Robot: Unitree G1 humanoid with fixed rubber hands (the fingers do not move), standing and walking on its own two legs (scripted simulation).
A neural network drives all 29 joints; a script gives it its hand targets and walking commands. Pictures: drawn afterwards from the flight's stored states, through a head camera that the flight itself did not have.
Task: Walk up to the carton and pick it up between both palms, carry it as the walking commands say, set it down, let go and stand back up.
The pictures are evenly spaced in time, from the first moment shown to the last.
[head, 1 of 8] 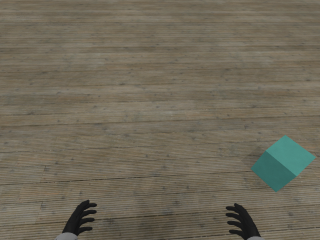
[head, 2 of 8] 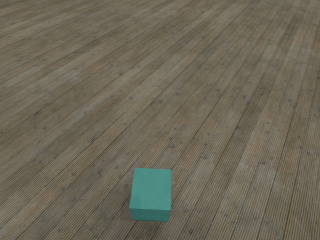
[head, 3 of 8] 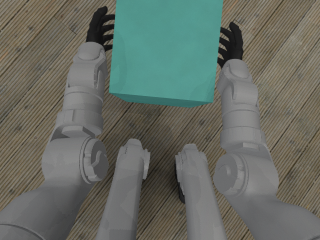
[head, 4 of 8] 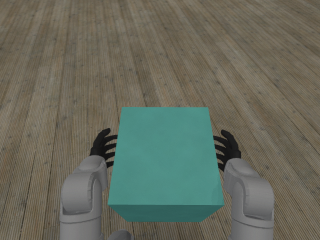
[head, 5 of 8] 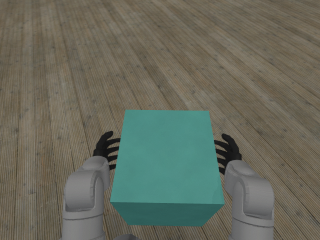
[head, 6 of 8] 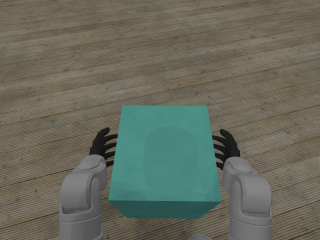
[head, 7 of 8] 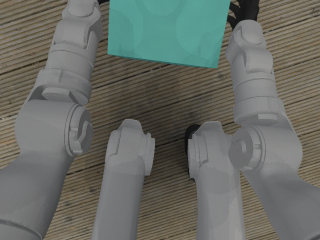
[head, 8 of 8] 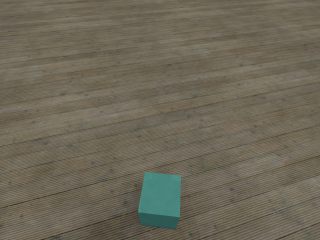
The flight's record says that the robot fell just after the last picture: no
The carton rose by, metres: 0.67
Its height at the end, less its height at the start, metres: +0.00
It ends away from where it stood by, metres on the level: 1.81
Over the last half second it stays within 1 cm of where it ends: yes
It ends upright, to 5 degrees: yes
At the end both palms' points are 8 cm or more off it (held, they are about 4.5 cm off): yes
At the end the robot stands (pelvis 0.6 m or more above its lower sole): yes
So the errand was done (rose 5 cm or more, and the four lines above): yes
